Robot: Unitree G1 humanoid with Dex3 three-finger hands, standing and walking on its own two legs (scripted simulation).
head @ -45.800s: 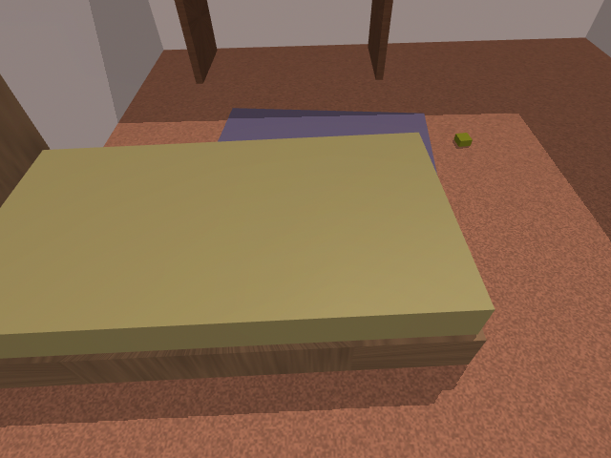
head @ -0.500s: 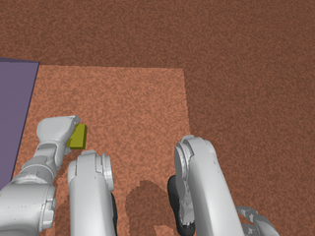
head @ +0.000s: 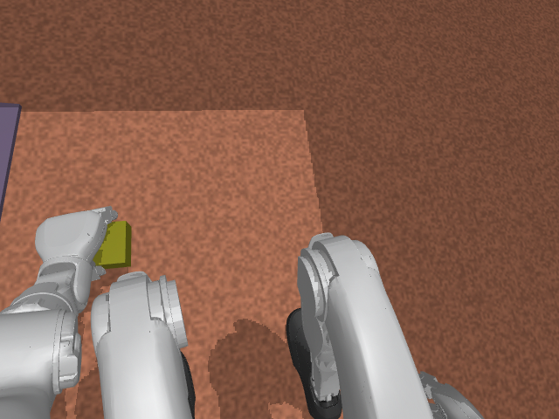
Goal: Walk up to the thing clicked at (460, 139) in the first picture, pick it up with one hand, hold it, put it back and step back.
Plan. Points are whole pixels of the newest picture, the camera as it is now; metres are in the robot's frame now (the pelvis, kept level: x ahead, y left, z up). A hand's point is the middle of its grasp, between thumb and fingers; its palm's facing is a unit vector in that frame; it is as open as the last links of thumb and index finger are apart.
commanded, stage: rest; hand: left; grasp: from above
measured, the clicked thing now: (107, 245) +0.40 +0.22 -0.25
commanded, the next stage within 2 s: open in 0.76 s
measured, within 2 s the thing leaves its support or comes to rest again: rests again in 0.70 s
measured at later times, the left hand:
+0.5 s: hand (85, 253) +0.39 +0.25 -0.23, palm faces -0.45 -0.09 -0.89, open 9.7 cm
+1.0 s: hand (87, 260) +0.38 +0.25 -0.24, palm faces -0.43 -0.06 -0.90, open 9.8 cm
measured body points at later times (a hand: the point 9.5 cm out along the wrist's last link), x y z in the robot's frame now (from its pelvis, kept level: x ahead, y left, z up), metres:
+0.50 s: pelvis +0.00 +0.01 +0.00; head +0.24 +0.08 +0.37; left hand +0.40 +0.25 -0.17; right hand +0.08 -0.26 -0.11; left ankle +0.07 +0.13 -0.27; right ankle +0.10 -0.12 -0.27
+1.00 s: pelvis +0.00 +0.01 +0.00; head +0.23 +0.10 +0.37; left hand +0.39 +0.25 -0.18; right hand +0.05 -0.26 -0.09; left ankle +0.07 +0.13 -0.27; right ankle +0.10 -0.12 -0.27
